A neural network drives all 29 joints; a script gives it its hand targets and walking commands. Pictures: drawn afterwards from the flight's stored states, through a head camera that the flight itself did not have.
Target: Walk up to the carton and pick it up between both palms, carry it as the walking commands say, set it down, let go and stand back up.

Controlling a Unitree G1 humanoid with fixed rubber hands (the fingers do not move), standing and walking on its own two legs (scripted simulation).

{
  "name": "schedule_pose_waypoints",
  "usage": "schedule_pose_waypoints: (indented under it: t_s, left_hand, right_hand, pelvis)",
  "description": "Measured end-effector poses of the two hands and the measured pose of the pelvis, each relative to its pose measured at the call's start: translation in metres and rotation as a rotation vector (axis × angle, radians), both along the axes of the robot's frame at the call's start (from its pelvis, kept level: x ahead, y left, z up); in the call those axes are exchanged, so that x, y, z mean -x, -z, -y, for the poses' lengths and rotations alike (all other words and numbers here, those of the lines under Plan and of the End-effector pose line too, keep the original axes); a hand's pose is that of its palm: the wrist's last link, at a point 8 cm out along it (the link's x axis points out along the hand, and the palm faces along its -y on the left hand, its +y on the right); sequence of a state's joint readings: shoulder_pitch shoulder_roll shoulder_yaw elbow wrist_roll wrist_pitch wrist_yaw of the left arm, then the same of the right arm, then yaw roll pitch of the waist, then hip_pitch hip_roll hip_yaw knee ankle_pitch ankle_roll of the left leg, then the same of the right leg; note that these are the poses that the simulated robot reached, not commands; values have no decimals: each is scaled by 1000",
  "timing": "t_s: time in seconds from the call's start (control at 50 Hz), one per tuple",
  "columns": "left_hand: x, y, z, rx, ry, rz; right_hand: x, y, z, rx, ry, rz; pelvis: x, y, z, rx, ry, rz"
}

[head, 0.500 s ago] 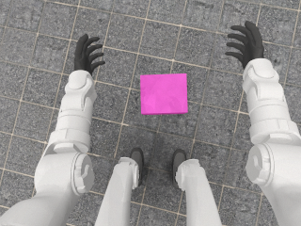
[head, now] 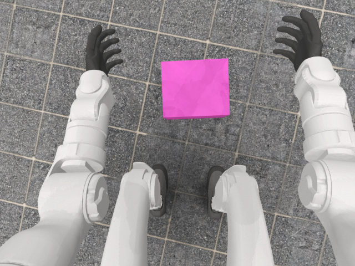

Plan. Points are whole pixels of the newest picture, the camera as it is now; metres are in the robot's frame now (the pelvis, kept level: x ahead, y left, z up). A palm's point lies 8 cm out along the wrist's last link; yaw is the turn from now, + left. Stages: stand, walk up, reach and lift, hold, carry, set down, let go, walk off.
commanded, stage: reach and lift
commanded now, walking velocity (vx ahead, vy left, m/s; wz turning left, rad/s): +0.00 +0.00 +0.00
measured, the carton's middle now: (194, 92) +0.51 -0.02 -0.47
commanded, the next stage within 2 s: none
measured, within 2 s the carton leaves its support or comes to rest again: neither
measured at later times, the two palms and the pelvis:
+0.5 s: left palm (124, 85) +0.50 +0.17 -0.27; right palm (270, 78) +0.51 -0.22 -0.27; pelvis -0.02 +0.00 -0.12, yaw +1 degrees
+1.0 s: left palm (135, 87) +0.51 +0.17 -0.38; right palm (257, 88) +0.51 -0.22 -0.38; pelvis -0.03 +0.00 -0.19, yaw +1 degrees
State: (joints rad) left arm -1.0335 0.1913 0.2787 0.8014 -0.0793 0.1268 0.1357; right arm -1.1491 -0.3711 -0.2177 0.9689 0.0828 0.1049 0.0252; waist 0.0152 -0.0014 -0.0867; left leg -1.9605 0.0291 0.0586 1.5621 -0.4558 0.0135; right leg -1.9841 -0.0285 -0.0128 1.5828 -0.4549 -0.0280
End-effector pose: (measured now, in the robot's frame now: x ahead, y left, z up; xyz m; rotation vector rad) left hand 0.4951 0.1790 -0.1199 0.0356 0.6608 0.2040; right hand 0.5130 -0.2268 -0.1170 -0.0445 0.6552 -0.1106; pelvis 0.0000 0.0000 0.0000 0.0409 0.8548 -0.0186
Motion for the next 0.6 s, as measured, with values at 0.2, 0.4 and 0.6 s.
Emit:
schedule_pose_waypoints:
  t_s: [0.2,0.4,0.6]
  left_hand:
    - [-4,58,5,2,10,-20]
    - [-3,120,8,1,11,-47]
    - [1,177,10,2,17,-79]
  right_hand:
    - [-1,58,-2,-1,4,-8]
    - [1,122,-7,4,9,-30]
    - [5,182,-11,4,10,-60]
  pelvis:
    - [12,53,1,-3,-1,33]
    - [18,100,3,-7,-5,82]
    - [22,137,4,-7,-9,136]
